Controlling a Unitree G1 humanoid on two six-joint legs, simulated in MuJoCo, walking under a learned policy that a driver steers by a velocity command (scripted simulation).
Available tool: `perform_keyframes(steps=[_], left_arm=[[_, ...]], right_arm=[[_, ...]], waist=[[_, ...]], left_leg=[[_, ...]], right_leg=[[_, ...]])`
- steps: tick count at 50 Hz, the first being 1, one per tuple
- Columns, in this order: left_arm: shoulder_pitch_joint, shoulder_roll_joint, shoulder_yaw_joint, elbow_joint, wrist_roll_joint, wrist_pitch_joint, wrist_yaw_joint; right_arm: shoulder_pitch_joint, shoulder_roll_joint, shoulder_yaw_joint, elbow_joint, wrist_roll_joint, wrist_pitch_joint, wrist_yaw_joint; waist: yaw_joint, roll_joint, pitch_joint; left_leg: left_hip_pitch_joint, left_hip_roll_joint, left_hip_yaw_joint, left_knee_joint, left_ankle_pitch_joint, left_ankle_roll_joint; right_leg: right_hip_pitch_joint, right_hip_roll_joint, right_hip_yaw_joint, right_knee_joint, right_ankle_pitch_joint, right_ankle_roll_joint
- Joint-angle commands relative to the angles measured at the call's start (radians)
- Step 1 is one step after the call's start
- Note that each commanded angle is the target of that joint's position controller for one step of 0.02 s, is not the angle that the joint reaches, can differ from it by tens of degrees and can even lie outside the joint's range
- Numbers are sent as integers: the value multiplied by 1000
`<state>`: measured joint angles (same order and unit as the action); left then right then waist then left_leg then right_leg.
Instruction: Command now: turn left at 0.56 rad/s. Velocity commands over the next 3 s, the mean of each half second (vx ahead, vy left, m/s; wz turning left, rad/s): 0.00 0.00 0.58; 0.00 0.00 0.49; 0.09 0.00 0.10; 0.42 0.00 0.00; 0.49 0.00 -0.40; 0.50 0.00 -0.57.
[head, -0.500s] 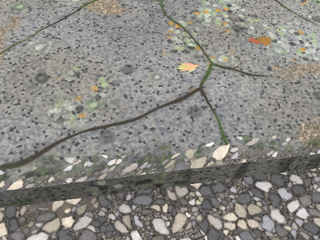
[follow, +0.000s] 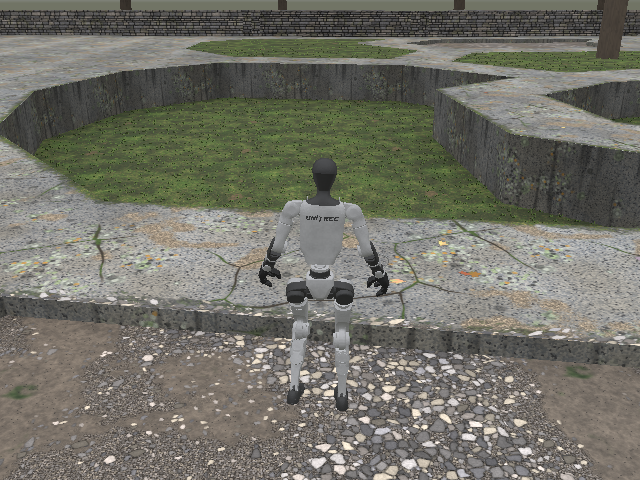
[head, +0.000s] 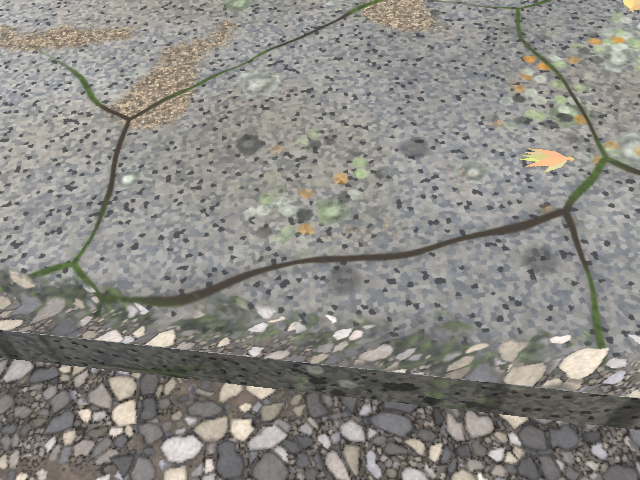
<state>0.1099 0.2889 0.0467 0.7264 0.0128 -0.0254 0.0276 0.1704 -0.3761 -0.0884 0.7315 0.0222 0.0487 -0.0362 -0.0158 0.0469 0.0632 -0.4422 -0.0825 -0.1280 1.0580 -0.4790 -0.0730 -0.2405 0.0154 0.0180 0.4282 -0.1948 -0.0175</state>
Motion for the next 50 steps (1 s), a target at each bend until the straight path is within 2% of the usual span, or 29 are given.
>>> perform_keyframes(steps=[1, 4, 7, 9, 11, 13, 14, 15, 16, 17, 18, 19, 20, 21, 24, 28, 33, 37, 39, 40, 41, 42, 43, 44, 45, 46, 48, 50], left_arm=[[-18, 140, 32, -51, 0, 0, 13], [13, 164, 40, -40, 2, 12, 23], [-3, 196, 52, -38, -3, 18, 15], [-10, 210, 58, -35, -8, 20, 5], [-5, 219, 63, -27, -19, 21, -4], [-17, 225, 67, -22, -36, 20, -8], [-15, 215, 66, -16, -46, 19, -8], [47, 178, 57, 9, -40, 16, -12], [65, 114, 36, -14, 11, 13, -18], [-27, 108, 32, -67, 19, 13, -7], [-53, 157, 47, -64, 0, 16, -2], [-42, 165, 52, -60, -16, 20, 1], [-18, 165, 56, -40, -13, 23, 8], [-13, 174, 60, -38, -5, 25, 13], [16, 150, 56, -34, -10, 22, 6], [-20, 129, 47, -49, -11, 20, 3], [-32, 133, 48, -60, -18, 9, -7], [-4, 140, 52, -62, -25, -8, -21], [64, 139, 57, -41, -22, -16, -27], [80, 171, 64, -40, -11, -16, -24], [49, 220, 67, -64, 4, -8, -17], [51, 243, 70, -52, 33, -6, -23], [30, 195, 58, -67, 17, -11, -24], [-1, 157, 46, -67, 5, -13, -22], [-18, 145, 40, -69, -6, -12, -20], [-21, 137, 35, -63, -16, -12, -17], [3, 124, 27, -47, -12, -5, -12], [15, 124, 25, -37, -8, 2, -10]], right_arm=[[27, -69, -18, -65, 5, 4, 8], [-32, -55, -9, -112, 3, -3, 19], [-43, -39, 2, -136, -4, -6, 33], [-40, -42, 3, -147, -4, -3, 40], [-34, -49, 0, -158, -3, 4, 48], [-1, -51, -6, -159, -2, 10, 57], [33, -57, -13, -149, -3, 10, 58], [76, -96, -30, -138, -5, 9, 50], [120, -216, -61, -150, -6, 6, 29], [102, -239, -57, -178, -39, -16, 35], [93, -184, -44, -177, -45, -38, 42], [50, -155, -36, -171, -36, -52, 39], [5, -132, -32, -174, -19, -54, 35], [-23, -117, -25, -178, -6, -50, 29], [-22, -112, -18, -189, -16, -42, 16], [-3, -130, -26, -188, -13, -33, 5], [-15, -144, -32, -194, -16, -21, 9], [-38, -138, -31, -200, -6, -13, 13], [-74, -120, -24, -207, 7, -8, 8], [-39, -85, -13, -203, 3, -8, 5], [39, -22, 6, -188, -21, -11, 9], [11, -87, -16, -213, -13, -18, 4], [41, -149, -35, -189, -24, -21, -1], [41, -156, -43, -167, -17, -18, 0], [51, -124, -39, -144, -16, -8, -4], [47, -98, -31, -143, -18, -2, -5], [24, -48, -13, -146, -11, -2, 0], [-8, -16, 3, -155, -13, -6, 2]], waist=[[10, -194, -72], [46, -193, -98], [50, -187, -116], [47, -193, -119], [43, -199, -120], [14, -195, -123], [-7, -182, -126], [-14, -102, -142], [1, 188, -165], [-36, 244, -182], [-55, 116, -189], [-20, 92, -152], [1, 50, -132], [12, 63, -121], [24, 78, -152], [2, 87, -139], [-8, 108, -122], [3, 120, -141], [47, 106, -157], [35, 52, -176], [-22, -182, -189], [-11, -317, -115], [-7, -219, -107], [-15, -177, -90], [-19, -155, -85], [-10, -161, -75], [4, -184, -85], [23, -210, -106]], left_leg=[[-121, 69, 47, 62, 62, -45], [-133, 112, 65, -45, 76, -54], [-49, 137, 104, -168, 89, -39], [14, 133, 136, -242, 100, -22], [52, 126, 155, -320, 110, 1], [124, 113, 176, -460, 186, 40], [203, 92, 188, -571, 274, 71], [336, 94, 138, -661, 413, 110], [524, 327, -179, -681, 806, 208], [473, 487, -418, -703, 873, 421], [451, 449, -351, -724, 801, 429], [418, 388, -266, -721, 729, 372], [402, 337, -217, -718, 655, 321], [381, 315, -197, -719, 655, 302], [355, 277, -174, -722, 685, 305], [359, 265, -223, -712, 584, 306], [290, 252, -315, -694, 502, 307], [307, 235, -395, -646, 594, 288], [284, 194, -379, -591, 568, 238], [218, 148, -333, -530, 428, 185], [104, 22, -176, -326, 59, 121], [-60, -66, -64, -148, -205, 70], [-71, -10, -87, 11, -173, 36], [-75, -2, -87, 66, -108, 21], [-78, 0, -83, 83, -62, 2], [-94, 0, -85, 90, -23, -14], [-49, 7, -44, 8, 11, -31], [0, 42, 2, -148, 14, -38]], right_leg=[[140, -241, 156, -129, 325, -188], [216, -281, 139, -136, 336, -220], [197, -296, 83, -134, 362, -221], [174, -302, 49, -125, 385, -215], [179, -317, 37, -100, 393, -204], [170, -320, 13, -44, 370, -168], [135, -299, -19, 14, 319, -128], [47, -251, -78, 128, 205, -59], [-212, -136, -173, 426, -201, 46], [-388, -4, -56, 642, -495, 88], [-395, -35, 34, 746, -468, 83], [-398, -54, 52, 748, -378, 71], [-399, -66, 58, 712, -307, 73], [-387, -66, 59, 688, -252, 82], [-322, -32, 50, 654, -164, 106], [-303, -13, 66, 469, -145, 122], [-205, 16, 82, 313, -167, 111], [-121, 32, 84, 167, -161, 88], [3, 18, 60, -45, 11, 63], [111, -76, 119, -99, 127, 29], [198, -276, 317, -125, 318, -54], [126, -391, 502, -131, 410, -232], [109, -399, 475, -128, 369, -271], [101, -336, 380, -112, 333, -233], [110, -279, 308, -101, 286, -195], [126, -267, 284, -92, 322, -192], [135, -225, 209, -89, 383, -193], [171, -218, 183, -78, 401, -194]])
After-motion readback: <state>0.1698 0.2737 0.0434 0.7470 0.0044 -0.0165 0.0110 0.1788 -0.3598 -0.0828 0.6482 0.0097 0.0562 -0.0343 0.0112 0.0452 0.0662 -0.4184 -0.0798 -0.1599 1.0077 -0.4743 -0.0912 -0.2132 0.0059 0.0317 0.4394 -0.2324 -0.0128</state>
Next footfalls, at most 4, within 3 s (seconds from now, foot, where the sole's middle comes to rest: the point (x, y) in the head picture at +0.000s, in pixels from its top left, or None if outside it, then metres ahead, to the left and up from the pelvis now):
0.30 left None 0.04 0.15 -0.78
0.80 right None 0.14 -0.05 -0.78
1.14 left None -0.01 0.17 -0.78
1.56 right None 0.19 0.00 -0.78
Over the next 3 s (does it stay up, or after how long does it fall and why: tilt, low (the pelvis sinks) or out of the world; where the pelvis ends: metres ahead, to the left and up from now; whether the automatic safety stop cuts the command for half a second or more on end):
stays up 0.83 0.27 0.14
